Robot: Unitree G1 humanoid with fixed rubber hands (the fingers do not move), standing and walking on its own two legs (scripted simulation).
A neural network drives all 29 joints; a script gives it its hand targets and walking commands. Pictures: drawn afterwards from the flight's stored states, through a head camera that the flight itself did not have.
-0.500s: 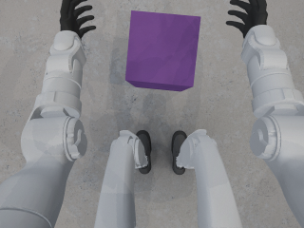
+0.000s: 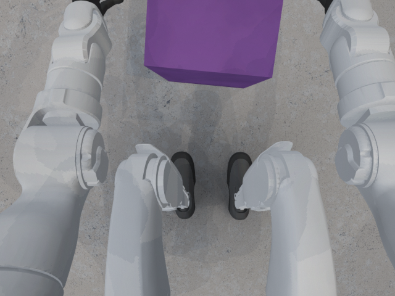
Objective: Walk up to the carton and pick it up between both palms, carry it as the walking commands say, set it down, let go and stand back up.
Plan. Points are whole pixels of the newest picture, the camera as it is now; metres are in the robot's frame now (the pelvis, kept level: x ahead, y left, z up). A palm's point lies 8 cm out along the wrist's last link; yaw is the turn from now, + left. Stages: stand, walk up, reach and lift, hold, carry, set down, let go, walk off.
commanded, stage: reach and lift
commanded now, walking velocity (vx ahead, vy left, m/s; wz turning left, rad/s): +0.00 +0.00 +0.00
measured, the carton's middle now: (211, 29) +0.55 +0.00 -0.29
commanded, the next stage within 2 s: none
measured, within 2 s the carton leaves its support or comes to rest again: leaves its support in 1.82 s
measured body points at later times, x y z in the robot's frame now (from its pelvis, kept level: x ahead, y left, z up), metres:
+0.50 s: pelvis -0.01 +0.00 -0.07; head +0.36 +0.00 +0.18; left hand +0.56 +0.19 -0.23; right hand +0.56 -0.18 -0.23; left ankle +0.11 +0.09 -0.40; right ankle +0.11 -0.09 -0.40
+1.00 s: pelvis -0.01 +0.00 -0.06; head +0.36 +0.00 +0.19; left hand +0.56 +0.16 -0.23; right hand +0.56 -0.16 -0.23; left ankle +0.11 +0.09 -0.40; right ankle +0.10 -0.09 -0.40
